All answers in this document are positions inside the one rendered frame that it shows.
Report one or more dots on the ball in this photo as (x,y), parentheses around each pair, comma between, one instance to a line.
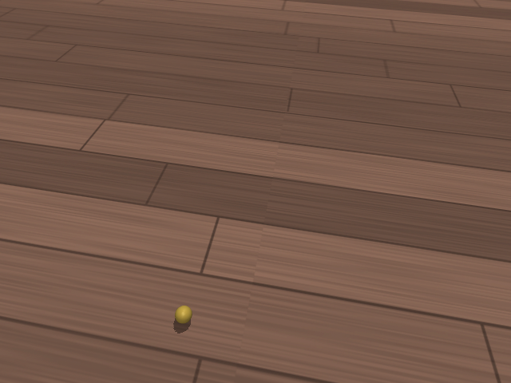
(183,314)

